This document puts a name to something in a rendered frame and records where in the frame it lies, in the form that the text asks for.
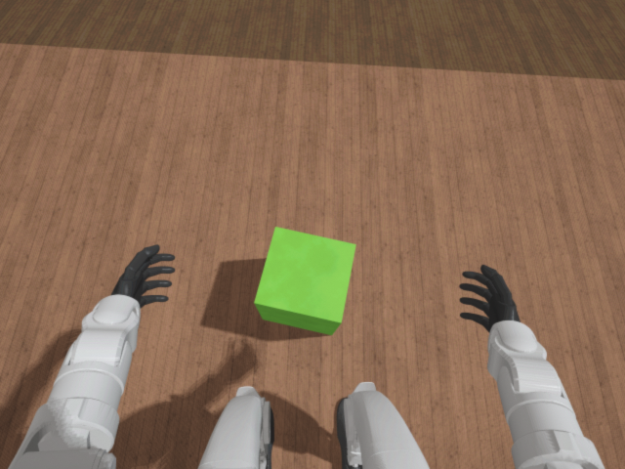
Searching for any carton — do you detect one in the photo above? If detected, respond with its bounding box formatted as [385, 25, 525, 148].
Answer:
[254, 227, 356, 335]

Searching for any robot left thigh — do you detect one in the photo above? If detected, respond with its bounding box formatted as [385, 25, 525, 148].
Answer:
[198, 396, 271, 469]

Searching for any left robot hand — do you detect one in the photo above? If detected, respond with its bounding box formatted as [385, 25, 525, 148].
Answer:
[111, 244, 175, 308]

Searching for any robot right forearm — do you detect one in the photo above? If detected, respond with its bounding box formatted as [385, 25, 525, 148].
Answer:
[487, 320, 604, 469]

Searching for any right robot hand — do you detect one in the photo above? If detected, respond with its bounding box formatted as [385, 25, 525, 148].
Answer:
[459, 265, 521, 332]

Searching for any robot left forearm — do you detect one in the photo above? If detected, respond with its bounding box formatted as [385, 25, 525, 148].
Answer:
[8, 295, 141, 469]

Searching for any robot right shin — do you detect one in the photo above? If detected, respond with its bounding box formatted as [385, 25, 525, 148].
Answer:
[347, 382, 376, 465]

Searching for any robot left upper arm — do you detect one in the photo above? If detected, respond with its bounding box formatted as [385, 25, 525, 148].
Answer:
[14, 448, 116, 469]

